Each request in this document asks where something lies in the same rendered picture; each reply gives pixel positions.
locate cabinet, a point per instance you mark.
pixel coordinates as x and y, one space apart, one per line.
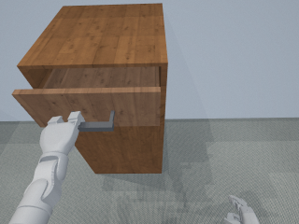
107 36

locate handle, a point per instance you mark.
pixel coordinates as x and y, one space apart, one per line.
98 126

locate right robot hand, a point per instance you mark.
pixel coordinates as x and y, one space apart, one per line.
246 214

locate drawer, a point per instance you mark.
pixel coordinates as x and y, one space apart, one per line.
133 93

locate robot left forearm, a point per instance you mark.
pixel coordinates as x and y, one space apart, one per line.
44 192

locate left robot hand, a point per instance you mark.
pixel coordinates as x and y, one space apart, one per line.
60 136

